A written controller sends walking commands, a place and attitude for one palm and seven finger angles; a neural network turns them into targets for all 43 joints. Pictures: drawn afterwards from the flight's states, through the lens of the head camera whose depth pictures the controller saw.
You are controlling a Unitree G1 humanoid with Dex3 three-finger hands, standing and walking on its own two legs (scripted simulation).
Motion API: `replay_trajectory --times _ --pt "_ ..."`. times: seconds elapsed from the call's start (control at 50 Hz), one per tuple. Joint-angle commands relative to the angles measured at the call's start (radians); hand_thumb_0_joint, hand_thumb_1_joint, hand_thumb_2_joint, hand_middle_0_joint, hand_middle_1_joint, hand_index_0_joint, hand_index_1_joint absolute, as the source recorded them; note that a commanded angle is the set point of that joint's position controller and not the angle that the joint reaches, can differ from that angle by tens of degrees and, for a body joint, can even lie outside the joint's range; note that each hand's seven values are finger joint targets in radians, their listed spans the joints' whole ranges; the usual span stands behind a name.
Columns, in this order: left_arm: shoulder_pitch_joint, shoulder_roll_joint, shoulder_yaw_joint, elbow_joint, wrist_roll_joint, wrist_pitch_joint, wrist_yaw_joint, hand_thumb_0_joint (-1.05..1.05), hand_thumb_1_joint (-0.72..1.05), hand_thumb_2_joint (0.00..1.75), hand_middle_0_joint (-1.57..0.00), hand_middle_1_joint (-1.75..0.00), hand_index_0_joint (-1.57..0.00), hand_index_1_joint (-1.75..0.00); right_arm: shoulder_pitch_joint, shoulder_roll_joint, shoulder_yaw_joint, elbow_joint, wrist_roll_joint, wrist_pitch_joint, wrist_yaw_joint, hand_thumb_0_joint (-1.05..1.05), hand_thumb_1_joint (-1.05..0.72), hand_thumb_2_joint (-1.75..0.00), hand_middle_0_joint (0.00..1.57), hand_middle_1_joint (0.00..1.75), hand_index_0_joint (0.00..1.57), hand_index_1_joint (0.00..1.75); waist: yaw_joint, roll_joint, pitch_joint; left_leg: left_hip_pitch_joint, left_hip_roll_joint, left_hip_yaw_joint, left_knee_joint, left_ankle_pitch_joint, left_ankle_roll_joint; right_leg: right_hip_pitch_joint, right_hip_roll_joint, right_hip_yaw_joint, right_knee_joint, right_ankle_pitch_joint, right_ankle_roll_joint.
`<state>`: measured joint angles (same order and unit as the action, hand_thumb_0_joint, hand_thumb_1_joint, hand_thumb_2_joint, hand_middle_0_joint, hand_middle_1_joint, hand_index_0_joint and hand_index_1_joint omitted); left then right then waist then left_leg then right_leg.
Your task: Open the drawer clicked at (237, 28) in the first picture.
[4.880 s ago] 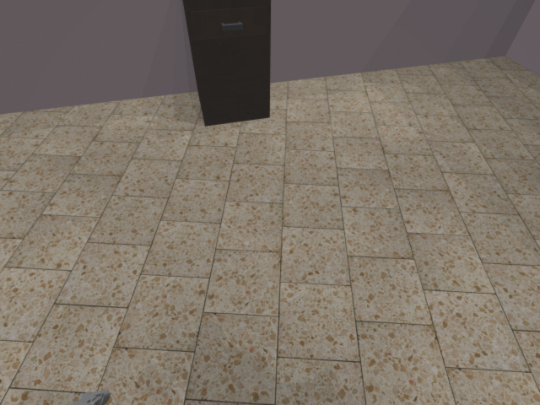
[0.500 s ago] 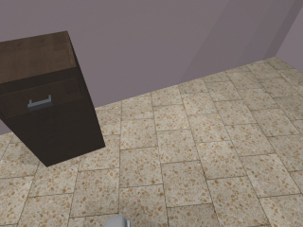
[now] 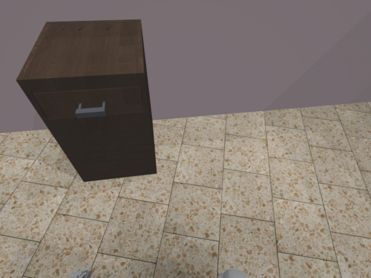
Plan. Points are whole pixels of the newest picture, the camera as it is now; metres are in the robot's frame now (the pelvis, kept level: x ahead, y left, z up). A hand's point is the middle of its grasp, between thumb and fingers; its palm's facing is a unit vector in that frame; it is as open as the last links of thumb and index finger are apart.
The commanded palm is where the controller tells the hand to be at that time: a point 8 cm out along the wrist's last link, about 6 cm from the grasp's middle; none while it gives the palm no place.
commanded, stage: turn to face it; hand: left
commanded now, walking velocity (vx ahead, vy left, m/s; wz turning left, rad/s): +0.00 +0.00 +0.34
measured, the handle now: (91, 108) +0.71 +0.41 -0.16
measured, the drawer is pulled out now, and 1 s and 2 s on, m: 0.00 0.00 0.00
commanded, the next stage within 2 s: take the last steps up to it in 0.26 s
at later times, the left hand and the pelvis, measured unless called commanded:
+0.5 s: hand out of the picture -0.01 +0.13 -0.15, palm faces +0.24 -0.94 -0.26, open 7.3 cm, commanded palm none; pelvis +0.00 -0.06 +0.01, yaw +12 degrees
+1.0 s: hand out of the picture +0.01 +0.21 -0.17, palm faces +0.30 -0.94 -0.17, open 7.4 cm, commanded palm none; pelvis +0.04 +0.03 +0.01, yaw +14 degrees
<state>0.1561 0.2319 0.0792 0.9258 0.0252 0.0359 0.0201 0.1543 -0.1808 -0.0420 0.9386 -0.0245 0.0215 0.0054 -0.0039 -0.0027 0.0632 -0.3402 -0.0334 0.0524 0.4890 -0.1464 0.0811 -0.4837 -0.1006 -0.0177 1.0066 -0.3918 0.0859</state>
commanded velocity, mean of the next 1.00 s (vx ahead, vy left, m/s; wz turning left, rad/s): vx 0.20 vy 0.03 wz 0.12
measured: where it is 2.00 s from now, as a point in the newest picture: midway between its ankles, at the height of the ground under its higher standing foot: (173, 270)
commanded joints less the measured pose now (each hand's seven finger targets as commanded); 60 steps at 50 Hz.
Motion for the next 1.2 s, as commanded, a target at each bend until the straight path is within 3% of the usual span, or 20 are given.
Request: replay_trajectory --times 0.0,0.12,0.14,0.16,0.18,0.26,0.34,0.5,0.58,0.64,0.66,0.68,0.7,0.72,0.8,0.94,1.08,1.14,1.16,1.18 --pt "0.027 0.051 0.008 -0.076 -0.006 -0.009 0.004 0.00 0.90 0.90 -0.20 -0.30 -0.20 -0.30 0.059 -0.199 -0.063 -0.062 -0.001 -0.013 -0.010 0.00 -0.90 -0.90 0.20 0.30 0.20 0.30 -0.028 0.132 -0.113 0.137 0.271 -0.331 -0.196 0.059 0.111 0.014 0.023 -0.004 -0.110 -0.036 -0.001" --pt "0.119 0.053 0.000 -0.070 -0.016 -0.024 0.013 0.00 0.90 0.90 -0.20 -0.30 -0.20 -0.30 0.024 -0.189 -0.066 -0.078 0.003 -0.001 -0.006 0.00 -0.90 -0.90 0.20 0.30 0.20 0.30 0.022 0.122 -0.132 0.014 0.217 -0.335 -0.098 0.098 0.059 0.303 0.066 -0.019 -0.494 0.107 -0.031" --pt "0.147 0.082 0.004 -0.066 -0.011 -0.033 0.017 0.00 0.90 0.90 -0.20 -0.30 -0.20 -0.30 0.024 -0.160 -0.063 -0.080 0.011 -0.002 -0.002 0.00 -0.90 -0.90 0.20 0.30 0.20 0.30 0.037 0.043 -0.135 -0.054 0.161 -0.288 -0.020 0.027 0.006 0.400 0.016 0.023 -0.644 0.173 -0.046" --pt "0.152 0.165 0.018 -0.070 0.004 -0.043 0.023 0.00 0.90 0.90 -0.20 -0.30 -0.20 -0.30 0.043 -0.093 -0.053 -0.094 0.021 -0.001 0.003 0.00 -0.90 -0.90 0.20 0.30 0.20 0.30 0.031 -0.198 -0.123 -0.230 0.027 -0.145 0.172 -0.197 -0.076 0.480 -0.216 0.276 -0.750 0.158 -0.129" --pt "0.120 0.219 0.018 -0.096 0.004 -0.039 0.020 0.00 0.90 0.90 -0.20 -0.30 -0.20 -0.30 0.023 -0.103 -0.056 -0.113 0.014 0.003 0.002 0.00 -0.90 -0.90 0.20 0.30 0.20 0.30 0.035 -0.262 -0.091 -0.224 -0.020 -0.083 0.383 -0.397 -0.104 0.335 -0.383 0.362 -0.777 0.255 -0.234" --pt "0.004 0.118 -0.004 -0.104 -0.006 -0.054 0.019 0.00 0.90 0.90 -0.20 -0.30 -0.20 -0.30 0.080 -0.111 -0.057 -0.035 0.003 0.032 0.007 0.00 -0.90 -0.90 0.20 0.30 0.20 0.30 -0.032 -0.102 -0.026 -0.206 0.042 -0.101 0.697 -0.239 -0.127 0.252 -0.210 0.117 -0.702 0.425 -0.209" --pt "0.113 0.109 -0.004 -0.051 -0.004 -0.059 0.018 0.00 0.90 0.90 -0.20 -0.30 -0.20 -0.30 0.050 -0.099 -0.046 -0.019 0.007 0.030 0.002 0.00 -0.90 -0.90 0.20 0.30 0.20 0.30 0.014 -0.140 -0.066 -0.184 0.054 -0.071 0.603 -0.253 -0.153 0.371 -0.198 0.065 -0.663 0.596 -0.211" --pt "0.275 0.147 0.009 0.067 0.009 -0.074 0.002 0.00 0.90 0.90 -0.20 -0.30 -0.20 -0.30 -0.077 -0.100 -0.025 -0.035 0.005 0.006 0.020 0.00 -0.90 -0.90 0.20 0.30 0.20 0.30 0.094 -0.174 -0.031 -0.179 0.088 -0.014 0.356 -0.319 -0.124 0.458 -0.282 0.167 -0.783 0.112 -0.236" --pt "0.243 0.161 0.009 0.091 0.012 -0.073 -0.002 0.00 0.90 0.90 -0.20 -0.30 -0.20 -0.30 -0.044 -0.080 -0.014 -0.028 0.010 -0.009 0.026 0.00 -0.90 -0.90 0.20 0.30 0.20 0.30 0.065 -0.178 -0.031 -0.031 0.076 0.023 0.179 -0.307 -0.096 0.356 -0.266 0.126 -0.799 0.007 -0.224" --pt "0.180 0.138 0.004 0.101 -0.001 -0.059 -0.008 0.00 0.90 0.90 -0.20 -0.30 -0.20 -0.30 0.114 -0.091 -0.012 0.033 0.009 -0.026 0.013 0.00 -0.90 -0.90 0.20 0.30 0.20 0.30 -0.015 -0.101 -0.033 0.323 0.049 0.086 -0.101 -0.167 -0.088 0.115 -0.163 -0.013 -0.696 -0.133 -0.143" --pt "0.164 0.096 -0.007 0.090 -0.005 -0.054 -0.014 0.00 0.90 0.90 -0.20 -0.30 -0.20 -0.30 0.194 -0.152 -0.026 0.058 0.006 -0.032 0.000 0.00 -0.90 -0.90 0.20 0.30 0.20 0.30 -0.057 0.064 -0.047 0.449 0.154 -0.052 -0.163 -0.277 -0.056 -0.023 -0.095 -0.077 -0.538 -0.162 -0.100" --pt "0.143 0.028 -0.023 0.058 -0.006 -0.051 -0.022 0.00 0.90 0.90 -0.20 -0.30 -0.20 -0.30 0.269 -0.245 -0.045 0.073 -0.004 -0.032 -0.008 0.00 -0.90 -0.90 0.20 0.30 0.20 0.30 -0.090 0.316 -0.016 0.464 0.368 -0.349 -0.297 -0.482 0.033 -0.180 0.019 -0.184 -0.275 -0.176 -0.056" --pt "0.067 0.035 -0.029 0.017 0.003 -0.056 -0.022 0.00 0.90 0.90 -0.20 -0.30 -0.20 -0.30 0.301 -0.266 -0.047 0.074 0.000 -0.029 -0.012 0.00 -0.90 -0.90 0.20 0.30 0.20 0.30 -0.107 0.259 0.042 0.395 0.434 -0.451 -0.355 -0.529 0.098 -0.244 0.014 -0.111 -0.127 -0.173 -0.072" --pt "0.044 0.030 -0.023 0.023 0.010 -0.051 -0.022 0.00 0.90 0.90 -0.20 -0.30 -0.20 -0.30 0.262 -0.237 -0.043 0.076 -0.002 -0.032 -0.017 0.00 -0.90 -0.90 0.20 0.30 0.20 0.30 -0.091 0.247 0.075 0.312 0.425 -0.427 -0.378 -0.568 0.102 -0.242 -0.006 -0.064 -0.022 -0.142 -0.082" --pt "0.156 0.023 -0.023 0.101 0.003 -0.048 -0.040 0.00 0.90 0.90 -0.20 -0.30 -0.20 -0.30 0.137 -0.135 -0.010 0.053 0.010 -0.063 -0.025 0.00 -0.90 -0.90 0.20 0.30 0.20 0.30 0.009 0.120 0.093 0.207 0.290 -0.194 -0.366 -0.225 0.077 -0.143 -0.035 -0.037 0.062 0.101 -0.068" --pt "0.044 0.008 -0.023 0.062 -0.001 -0.044 -0.036 0.00 0.90 0.90 -0.20 -0.30 -0.20 -0.30 0.265 -0.105 -0.011 0.119 0.012 -0.092 -0.035 0.00 -0.90 -0.90 0.20 0.30 0.20 0.30 -0.005 0.083 0.085 0.333 0.298 -0.131 -0.340 0.131 0.116 -0.194 -0.033 -0.034 -0.073 0.175 -0.051" --pt "-0.086 -0.016 -0.022 0.009 -0.006 -0.059 -0.040 0.00 0.90 0.90 -0.20 -0.30 -0.20 -0.30 0.319 -0.110 -0.016 0.173 -0.005 -0.090 -0.039 0.00 -0.90 -0.90 0.20 0.30 0.20 0.30 -0.027 0.101 0.109 0.320 0.319 -0.100 -0.255 0.259 0.098 -0.045 0.011 -0.070 -0.315 0.131 -0.104" --pt "0.109 0.014 -0.010 0.068 -0.001 -0.077 -0.036 0.00 0.90 0.90 -0.20 -0.30 -0.20 -0.30 0.310 -0.112 -0.013 0.185 0.004 -0.087 -0.038 0.00 -0.90 -0.90 0.20 0.30 0.20 0.30 0.066 0.047 0.009 0.244 0.246 -0.023 0.010 0.455 0.045 0.296 0.090 -0.127 -0.475 0.202 -0.137" --pt "0.256 0.073 0.007 0.109 0.004 -0.092 -0.029 0.00 0.90 0.90 -0.20 -0.30 -0.20 -0.30 0.313 -0.092 -0.010 0.178 0.015 -0.093 -0.032 0.00 -0.90 -0.90 0.20 0.30 0.20 0.30 0.125 -0.023 -0.091 0.098 0.193 0.017 0.242 0.364 0.005 0.542 -0.007 -0.003 -0.505 0.246 -0.181" --pt "0.384 0.176 0.034 0.140 0.002 -0.100 -0.017 0.00 0.90 0.90 -0.20 -0.30 -0.20 -0.30 0.354 -0.040 -0.006 0.151 0.026 -0.102 -0.026 0.00 -0.90 -0.90 0.20 0.30 0.20 0.30 0.141 -0.251 -0.232 -0.143 0.045 0.083 0.564 -0.176 -0.047 0.766 -0.294 0.395 -0.610 0.384 -0.298"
